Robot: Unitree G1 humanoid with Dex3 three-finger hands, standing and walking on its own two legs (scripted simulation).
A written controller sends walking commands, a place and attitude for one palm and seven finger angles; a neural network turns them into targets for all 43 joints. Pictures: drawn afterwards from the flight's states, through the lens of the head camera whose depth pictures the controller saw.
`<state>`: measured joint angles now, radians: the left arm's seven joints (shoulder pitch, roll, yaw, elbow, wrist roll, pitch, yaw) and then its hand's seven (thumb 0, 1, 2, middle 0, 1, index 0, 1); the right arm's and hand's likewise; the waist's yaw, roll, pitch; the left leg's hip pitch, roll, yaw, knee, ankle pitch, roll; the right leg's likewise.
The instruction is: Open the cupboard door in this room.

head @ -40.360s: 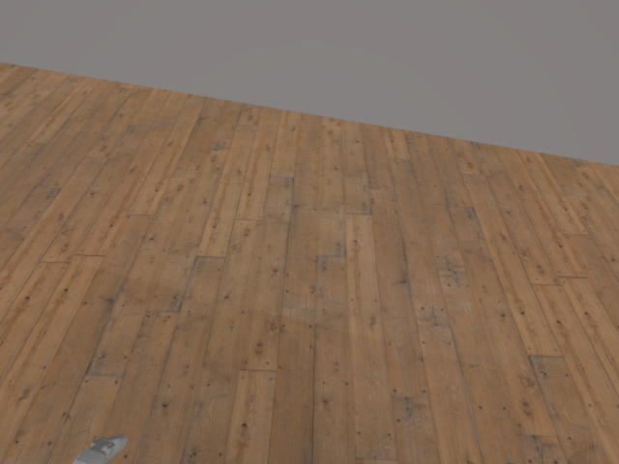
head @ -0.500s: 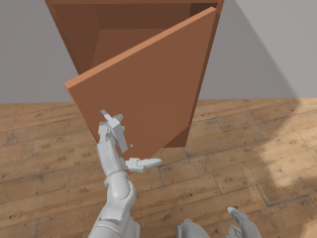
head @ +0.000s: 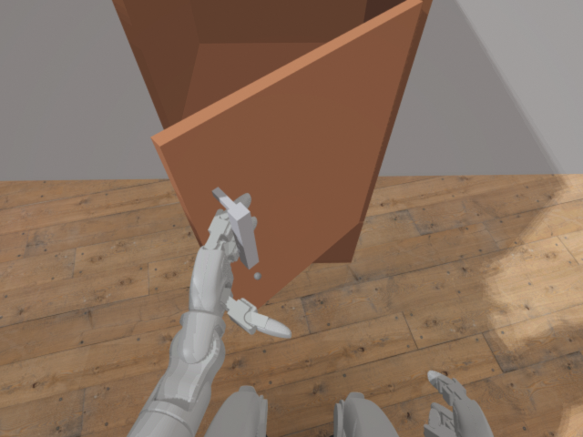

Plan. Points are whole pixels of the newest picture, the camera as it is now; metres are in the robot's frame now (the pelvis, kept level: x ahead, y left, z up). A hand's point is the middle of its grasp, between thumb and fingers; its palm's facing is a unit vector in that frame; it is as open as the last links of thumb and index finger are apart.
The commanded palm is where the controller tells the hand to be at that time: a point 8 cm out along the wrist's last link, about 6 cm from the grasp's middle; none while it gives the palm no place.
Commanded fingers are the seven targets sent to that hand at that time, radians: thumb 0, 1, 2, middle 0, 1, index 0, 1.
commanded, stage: slide the hand sideways off the handle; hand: left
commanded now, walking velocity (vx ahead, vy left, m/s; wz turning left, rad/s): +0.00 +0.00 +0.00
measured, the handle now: (236, 230) +0.38 +0.10 +0.05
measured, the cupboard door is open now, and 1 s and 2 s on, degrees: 42 42 42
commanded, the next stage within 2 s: draw the hand back to the body in 0.94 s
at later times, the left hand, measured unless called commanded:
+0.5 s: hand (233, 306) +0.28 +0.09 +0.03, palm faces -0.01 -1.00 +0.01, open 16.2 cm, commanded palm +0.25 +0.15 +0.03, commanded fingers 0.00 -0.50 0.30 -0.15 -0.30 -0.15 -0.30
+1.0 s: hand (189, 339) +0.24 +0.14 +0.03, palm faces +0.03 -1.00 -0.02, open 16.3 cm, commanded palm +0.21 +0.19 +0.03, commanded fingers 0.00 -0.50 0.30 -0.15 -0.30 -0.15 -0.30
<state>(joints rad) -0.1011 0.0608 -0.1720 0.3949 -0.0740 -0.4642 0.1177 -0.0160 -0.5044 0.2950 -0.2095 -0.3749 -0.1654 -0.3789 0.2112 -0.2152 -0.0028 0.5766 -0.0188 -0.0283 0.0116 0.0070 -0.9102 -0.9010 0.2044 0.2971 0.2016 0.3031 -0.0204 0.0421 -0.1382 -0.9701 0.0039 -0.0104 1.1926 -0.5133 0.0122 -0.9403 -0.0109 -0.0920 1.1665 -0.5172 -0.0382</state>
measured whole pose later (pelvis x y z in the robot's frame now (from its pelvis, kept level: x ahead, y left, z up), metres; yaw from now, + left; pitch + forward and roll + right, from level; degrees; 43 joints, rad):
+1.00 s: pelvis +0.02 -0.01 -0.01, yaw +0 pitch +19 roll -2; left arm 0.44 0.16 0.01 -0.07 -0.17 -0.48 -0.09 -0.02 -0.50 0.30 -0.15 -0.30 -0.15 -0.30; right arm 0.21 -0.22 -0.01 0.47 0.00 -0.06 -0.02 0.01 -0.91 -0.90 0.20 0.30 0.20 0.30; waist 0.00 0.03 -0.17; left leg -1.02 0.02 -0.03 1.27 -0.58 -0.01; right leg -0.99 0.01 -0.11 1.24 -0.58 -0.05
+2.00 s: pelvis +0.05 +0.01 +0.08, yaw +0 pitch +0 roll -1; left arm 0.55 0.33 0.20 -0.41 -0.05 -0.02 0.14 -0.01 0.18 0.59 -0.18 -0.30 -0.18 -0.30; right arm 0.25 -0.22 0.06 0.55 0.02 -0.10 -0.11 0.01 -0.91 -0.90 0.21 0.30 0.20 0.30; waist 0.05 0.07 -0.07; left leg -0.28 -0.01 0.02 0.64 -0.36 0.03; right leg -0.25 -0.01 -0.06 0.60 -0.35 -0.01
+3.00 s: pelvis +0.03 +0.00 +0.10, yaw -2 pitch +0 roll -1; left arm 0.54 0.38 0.37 -0.44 -0.06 -0.14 0.10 0.01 0.89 0.89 -0.21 -0.30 -0.21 -0.30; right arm 0.15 -0.24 -0.01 0.59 0.00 -0.02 -0.07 0.01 -0.91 -0.90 0.21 0.30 0.20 0.30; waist 0.00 0.05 0.04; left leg -0.21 0.02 0.03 0.44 -0.23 0.01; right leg -0.18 0.03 -0.04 0.38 -0.20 -0.03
